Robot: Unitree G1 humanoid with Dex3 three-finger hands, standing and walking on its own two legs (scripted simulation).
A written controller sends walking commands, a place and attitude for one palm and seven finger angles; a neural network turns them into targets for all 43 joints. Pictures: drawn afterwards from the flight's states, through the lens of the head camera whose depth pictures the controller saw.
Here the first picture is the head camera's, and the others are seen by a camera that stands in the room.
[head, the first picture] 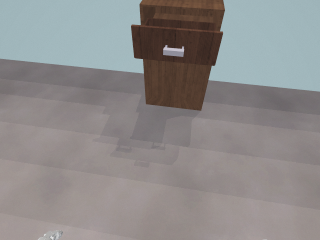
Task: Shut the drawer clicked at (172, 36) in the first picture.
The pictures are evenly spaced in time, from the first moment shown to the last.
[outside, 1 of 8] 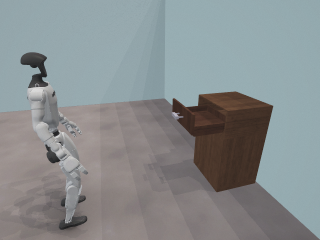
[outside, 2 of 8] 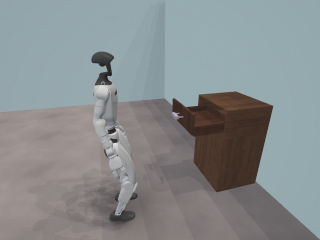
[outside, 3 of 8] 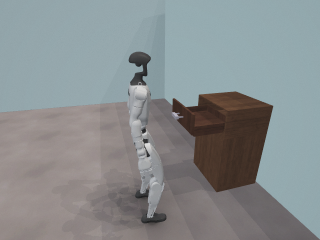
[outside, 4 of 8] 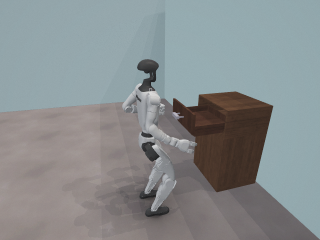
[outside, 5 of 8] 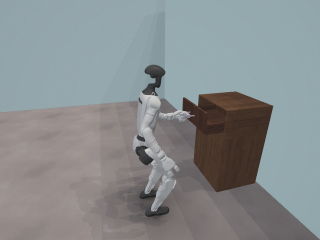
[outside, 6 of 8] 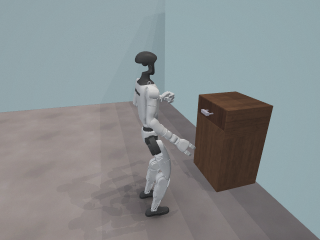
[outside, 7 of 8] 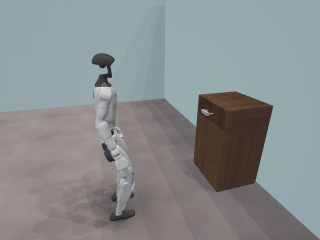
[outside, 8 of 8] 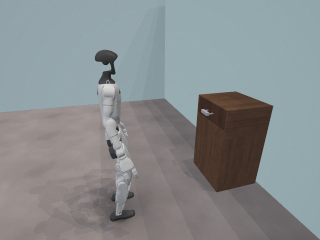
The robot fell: no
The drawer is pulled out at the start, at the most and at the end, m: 0.30 0.30 0.00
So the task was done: yes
